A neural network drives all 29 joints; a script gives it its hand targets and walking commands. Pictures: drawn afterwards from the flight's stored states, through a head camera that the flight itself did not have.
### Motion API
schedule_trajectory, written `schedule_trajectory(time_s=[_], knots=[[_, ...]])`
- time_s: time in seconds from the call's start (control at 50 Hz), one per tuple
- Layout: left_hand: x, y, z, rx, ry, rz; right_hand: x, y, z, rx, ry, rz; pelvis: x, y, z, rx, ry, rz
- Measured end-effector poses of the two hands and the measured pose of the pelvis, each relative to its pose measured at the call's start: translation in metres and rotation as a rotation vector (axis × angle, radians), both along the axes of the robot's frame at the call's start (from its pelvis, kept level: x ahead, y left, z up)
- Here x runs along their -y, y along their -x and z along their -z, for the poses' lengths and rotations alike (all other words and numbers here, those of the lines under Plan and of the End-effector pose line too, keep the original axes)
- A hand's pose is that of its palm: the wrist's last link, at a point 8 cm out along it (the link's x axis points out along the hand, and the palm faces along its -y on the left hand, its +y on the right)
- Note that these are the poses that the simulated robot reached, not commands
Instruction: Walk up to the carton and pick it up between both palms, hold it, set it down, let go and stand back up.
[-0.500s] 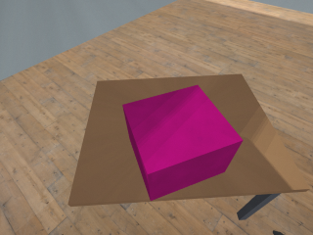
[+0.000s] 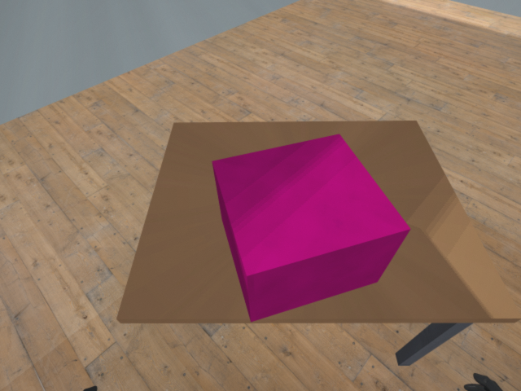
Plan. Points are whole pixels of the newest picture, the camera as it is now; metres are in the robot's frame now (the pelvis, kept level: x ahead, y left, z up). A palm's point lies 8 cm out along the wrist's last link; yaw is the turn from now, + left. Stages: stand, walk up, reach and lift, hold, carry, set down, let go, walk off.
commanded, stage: walk up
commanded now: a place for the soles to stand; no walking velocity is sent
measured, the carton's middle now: (297, 223) +0.46 -0.05 -0.10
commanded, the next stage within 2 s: reach and lift in 0.36 s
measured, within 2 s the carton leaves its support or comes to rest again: neither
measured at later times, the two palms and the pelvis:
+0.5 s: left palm out of the picture +0.12 +0.31 -0.11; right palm out of the picture +0.11 -0.33 -0.10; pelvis -0.02 +0.00 -0.02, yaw +2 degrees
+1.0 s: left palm (130, 361) +0.18 +0.24 -0.08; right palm (514, 371) +0.16 -0.34 -0.05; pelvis +0.02 -0.01 -0.01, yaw -1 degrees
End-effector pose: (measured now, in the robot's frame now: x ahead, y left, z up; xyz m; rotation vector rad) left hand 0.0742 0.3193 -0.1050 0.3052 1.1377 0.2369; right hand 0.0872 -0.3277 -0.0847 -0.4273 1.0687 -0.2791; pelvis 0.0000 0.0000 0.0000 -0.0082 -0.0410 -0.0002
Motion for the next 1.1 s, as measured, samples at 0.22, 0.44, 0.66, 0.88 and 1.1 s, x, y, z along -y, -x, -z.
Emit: schedule_trajectory(time_s=[0.22, 0.44, 0.66, 0.88, 1.1], knots=[[-0.002, -0.007, -0.003, 0.033, -0.002, 0.01, -0.001, 0.01, 0.001, -0.017, 0.0, -0.01, -0.001, 0.003, 0.001, 0.0, 0.0, -0.014], [-0.003, -0.014, 0.001, -0.011, -0.016, -0.01, 0.001, 0.0, 0.003, 0.015, -0.005, -0.023, -0.001, 0.006, 0.007, -0.01, 0.003, -0.03], [0.068, -0.13, -0.018, 0.141, 0.028, 0.113, -0.012, -0.062, -0.001, 0.273, -0.141, -0.05, 0.0, 0.009, 0.023, 0.041, 0.017, 0.008], [0.061, -0.117, -0.028, 0.168, 0.003, 0.009, 0.024, -0.067, -0.041, 0.284, -0.127, -0.081, 0.011, -0.015, 0.01, 0.033, 0.002, 0.007], [0.092, -0.106, -0.025, 0.264, 0.06, -0.019, 0.006, -0.075, -0.025, 0.3, -0.243, -0.138, 0.014, -0.016, 0.005, -0.052, 0.0, 0.019]])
